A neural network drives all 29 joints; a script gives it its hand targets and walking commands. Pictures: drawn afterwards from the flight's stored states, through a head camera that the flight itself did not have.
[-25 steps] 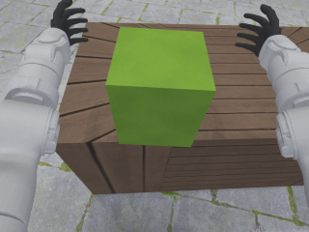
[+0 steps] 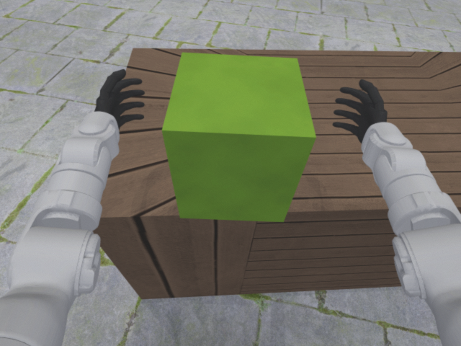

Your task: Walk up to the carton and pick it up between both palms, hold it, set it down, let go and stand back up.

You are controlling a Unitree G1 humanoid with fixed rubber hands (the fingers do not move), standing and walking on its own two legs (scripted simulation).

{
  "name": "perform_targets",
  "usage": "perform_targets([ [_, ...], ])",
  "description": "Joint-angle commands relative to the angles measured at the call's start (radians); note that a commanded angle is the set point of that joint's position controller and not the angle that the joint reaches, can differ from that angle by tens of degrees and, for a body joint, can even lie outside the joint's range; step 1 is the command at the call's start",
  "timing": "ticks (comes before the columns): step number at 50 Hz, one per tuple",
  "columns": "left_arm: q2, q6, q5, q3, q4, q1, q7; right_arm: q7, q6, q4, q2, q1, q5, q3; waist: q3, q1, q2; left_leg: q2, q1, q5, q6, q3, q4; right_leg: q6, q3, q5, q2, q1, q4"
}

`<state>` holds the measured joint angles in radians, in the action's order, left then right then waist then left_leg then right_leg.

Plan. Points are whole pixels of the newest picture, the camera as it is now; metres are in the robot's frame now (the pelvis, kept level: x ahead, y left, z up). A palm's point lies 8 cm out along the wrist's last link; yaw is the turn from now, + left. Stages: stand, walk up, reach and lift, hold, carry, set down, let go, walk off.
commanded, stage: set down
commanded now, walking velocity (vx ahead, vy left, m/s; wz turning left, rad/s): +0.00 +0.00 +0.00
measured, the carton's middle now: (235, 142) +0.51 +0.04 +0.04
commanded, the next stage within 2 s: none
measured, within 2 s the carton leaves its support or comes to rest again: neither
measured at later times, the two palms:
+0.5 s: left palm (110, 167) +0.36 +0.25 +0.09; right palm (365, 180) +0.39 -0.19 +0.09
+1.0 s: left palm (113, 218) +0.30 +0.24 +0.03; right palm (361, 234) +0.32 -0.20 +0.03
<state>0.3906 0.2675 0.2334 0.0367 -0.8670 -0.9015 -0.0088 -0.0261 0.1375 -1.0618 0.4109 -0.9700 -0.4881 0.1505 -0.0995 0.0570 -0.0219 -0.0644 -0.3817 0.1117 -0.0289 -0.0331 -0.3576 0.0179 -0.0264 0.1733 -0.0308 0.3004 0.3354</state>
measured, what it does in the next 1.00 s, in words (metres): stands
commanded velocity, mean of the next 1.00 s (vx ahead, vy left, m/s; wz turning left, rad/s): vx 0.00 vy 0.00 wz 0.00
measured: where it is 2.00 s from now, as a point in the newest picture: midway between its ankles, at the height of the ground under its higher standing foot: outside the picture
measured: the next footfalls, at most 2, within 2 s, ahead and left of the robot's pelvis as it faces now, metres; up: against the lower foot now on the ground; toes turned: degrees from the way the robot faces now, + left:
none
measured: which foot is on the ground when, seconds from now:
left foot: down 0.00-1.00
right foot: down 0.00-1.00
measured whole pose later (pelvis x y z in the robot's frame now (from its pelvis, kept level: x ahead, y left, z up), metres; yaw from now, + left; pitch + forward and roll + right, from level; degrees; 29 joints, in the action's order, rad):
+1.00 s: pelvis +0.02 +0.00 +0.00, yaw +0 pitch +0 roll +0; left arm 0.21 -0.07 0.13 0.10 -0.52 -0.15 -0.01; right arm 0.01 -0.21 -0.68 0.25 -0.20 -0.31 0.07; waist -0.02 0.04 -0.03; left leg -0.05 -0.19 0.16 -0.02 -0.05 -0.35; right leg 0.01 -0.01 0.23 -0.01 0.12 0.34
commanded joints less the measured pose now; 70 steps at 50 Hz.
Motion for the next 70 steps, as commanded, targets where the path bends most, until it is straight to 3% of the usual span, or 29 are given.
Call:
perform_targets([
  [1,0.12,-0.042,-0.019,0.044,0.135,-0.282,0.004,0.006,-0.043,0.139,0.135,-0.302,0.005,-0.031,-0.397,0.009,0.018,0.064,0.319,-0.268,0.016,-0.013,-0.037,-0.058,0.0,-0.187,-0.02,-0.079,-0.032],
  [13,0.074,-0.108,-0.053,0.075,0.298,-0.087,0.004,0.011,-0.141,0.256,0.112,-0.104,0.056,-0.082,-0.361,-0.013,0.043,0.066,0.398,-0.292,0.005,-0.013,-0.048,-0.051,-0.004,-0.163,-0.028,-0.071,-0.045],
  [27,0.001,-0.165,-0.092,0.106,0.441,0.211,0.004,0.021,-0.219,0.406,0.044,0.188,0.11,-0.109,-0.25,-0.016,0.027,0.075,0.432,-0.292,0.007,-0.015,-0.032,-0.042,0.003,-0.132,-0.023,-0.077,-0.061],
  [40,-0.06,-0.285,-0.101,0.105,0.489,0.439,0.002,0.028,-0.307,0.502,-0.013,0.439,0.153,-0.12,-0.178,-0.017,0.018,0.081,0.437,-0.274,0.005,-0.015,-0.025,-0.029,0.021,-0.12,-0.008,-0.071,-0.065],
  [50,-0.09,-0.396,-0.1,0.084,0.462,0.584,-0.002,0.035,-0.397,0.495,-0.049,0.602,0.182,-0.119,-0.118,-0.019,0.017,0.078,0.434,-0.253,0.001,-0.007,-0.031,-0.014,0.027,-0.09,0.0,-0.051,-0.063],
  [55,-0.086,-0.369,-0.1,0.066,0.473,0.61,-0.004,0.035,-0.387,0.496,-0.056,0.633,0.207,-0.12,-0.091,-0.023,0.019,0.072,0.447,-0.202,0.006,-0.011,-0.014,-0.012,0.029,-0.051,0.004,-0.038,-0.073],
  [70,-0.096,-0.285,-0.151,0.06,0.524,0.825,0.006,0.034,-0.343,0.559,-0.096,0.86,0.298,-0.136,-0.008,-0.02,0.024,0.077,0.497,-0.235,-0.001,-0.016,0.004,-0.011,0.019,-0.08,-0.001,-0.05,-0.106],
])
